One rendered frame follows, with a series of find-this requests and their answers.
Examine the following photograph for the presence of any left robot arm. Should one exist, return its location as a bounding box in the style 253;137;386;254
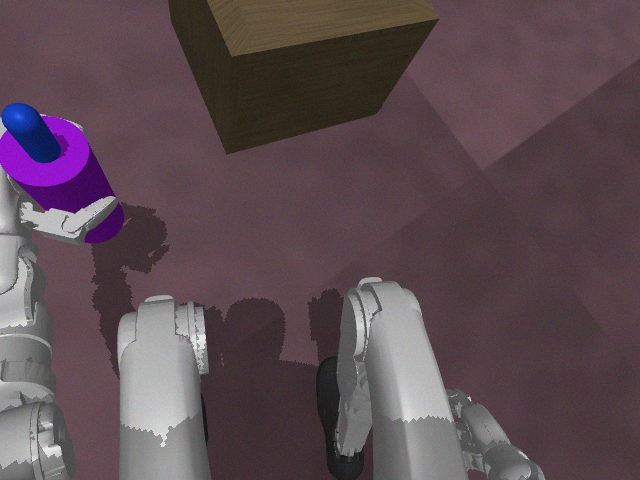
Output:
0;233;75;480

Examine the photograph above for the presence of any right robot foot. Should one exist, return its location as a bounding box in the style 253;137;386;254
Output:
316;357;364;480

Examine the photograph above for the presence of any right robot hand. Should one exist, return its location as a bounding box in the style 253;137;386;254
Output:
445;389;511;472

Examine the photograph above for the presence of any right robot arm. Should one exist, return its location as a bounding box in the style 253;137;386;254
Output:
482;444;545;480

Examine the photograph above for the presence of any left robot hand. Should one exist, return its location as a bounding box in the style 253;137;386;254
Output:
0;114;118;246

